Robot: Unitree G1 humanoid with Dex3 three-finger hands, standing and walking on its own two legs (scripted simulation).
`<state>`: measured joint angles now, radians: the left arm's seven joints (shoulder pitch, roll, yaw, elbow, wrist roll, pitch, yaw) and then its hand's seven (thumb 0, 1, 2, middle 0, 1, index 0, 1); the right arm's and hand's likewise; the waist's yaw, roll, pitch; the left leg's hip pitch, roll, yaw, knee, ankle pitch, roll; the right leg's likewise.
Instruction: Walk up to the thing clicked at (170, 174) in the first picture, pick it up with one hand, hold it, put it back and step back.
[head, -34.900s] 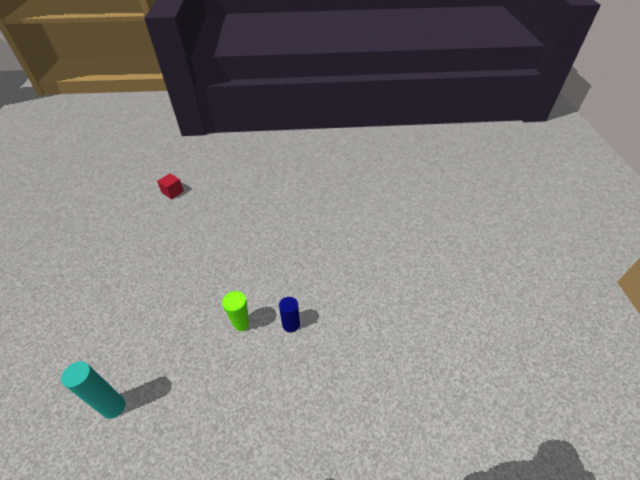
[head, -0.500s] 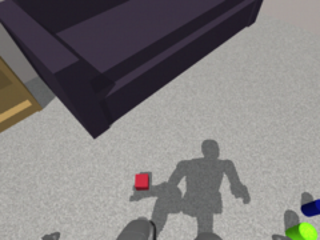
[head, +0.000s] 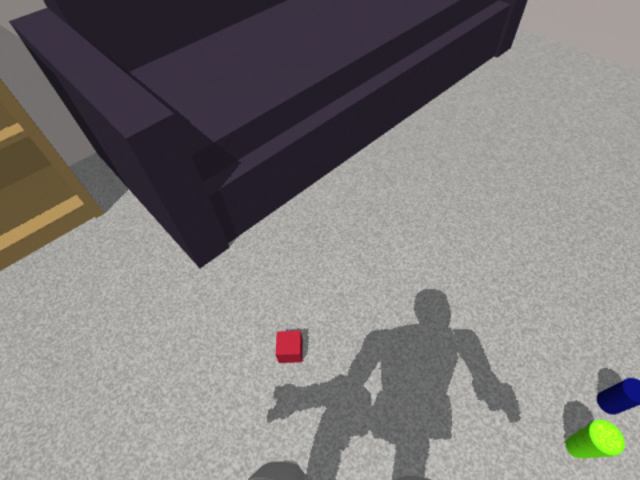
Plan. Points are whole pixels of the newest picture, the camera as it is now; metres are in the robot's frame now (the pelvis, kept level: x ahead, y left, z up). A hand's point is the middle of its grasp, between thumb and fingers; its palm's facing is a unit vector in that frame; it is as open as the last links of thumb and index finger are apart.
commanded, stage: walk up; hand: left
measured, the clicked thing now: (289, 347) +0.54 +0.17 -0.72
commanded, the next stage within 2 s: stand in 0.62 s
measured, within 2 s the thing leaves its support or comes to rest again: neither
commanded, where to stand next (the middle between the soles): +0.11 -0.01 m, yaw +0 degrees
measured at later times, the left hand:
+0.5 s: hand out of the picture +0.06 +0.25 -0.13, palm faces +0.02 -0.95 -0.32, open 7.4 cm
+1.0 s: hand out of the picture +0.08 +0.26 -0.13, palm faces -0.03 -0.94 -0.34, open 7.4 cm
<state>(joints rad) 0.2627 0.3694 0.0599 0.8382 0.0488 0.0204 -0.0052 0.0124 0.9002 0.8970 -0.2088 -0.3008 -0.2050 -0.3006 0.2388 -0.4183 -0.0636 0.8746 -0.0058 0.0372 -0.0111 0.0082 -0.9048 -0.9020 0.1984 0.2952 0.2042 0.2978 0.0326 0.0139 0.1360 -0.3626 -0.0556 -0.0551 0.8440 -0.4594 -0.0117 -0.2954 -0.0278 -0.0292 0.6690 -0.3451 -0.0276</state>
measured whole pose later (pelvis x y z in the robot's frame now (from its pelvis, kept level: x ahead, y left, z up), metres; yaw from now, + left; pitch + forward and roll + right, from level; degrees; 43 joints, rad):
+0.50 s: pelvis -0.02 +0.00 +0.02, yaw +1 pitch -3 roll +0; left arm 0.14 0.34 0.02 1.06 0.02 -0.02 -0.03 0.01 0.90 0.90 -0.21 -0.30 -0.20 -0.30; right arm 0.16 -0.35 0.00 1.06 -0.02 -0.03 0.01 0.01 -0.90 -0.90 0.20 0.30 0.21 0.30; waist 0.01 0.01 0.02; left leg -0.17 0.00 -0.05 0.43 -0.22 0.00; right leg -0.18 0.01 -0.03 0.40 -0.18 -0.02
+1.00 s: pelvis -0.01 +0.01 +0.02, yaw +0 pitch -3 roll +0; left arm 0.08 0.35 -0.01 1.14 0.01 -0.02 -0.01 0.01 0.90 0.90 -0.21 -0.30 -0.20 -0.30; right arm 0.08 -0.34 0.00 1.14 -0.01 -0.02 0.01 0.01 -0.90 -0.90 0.20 0.30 0.21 0.30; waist 0.00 0.00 0.04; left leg -0.09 -0.02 -0.02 0.30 -0.17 0.01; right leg -0.13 0.00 -0.01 0.31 -0.14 0.00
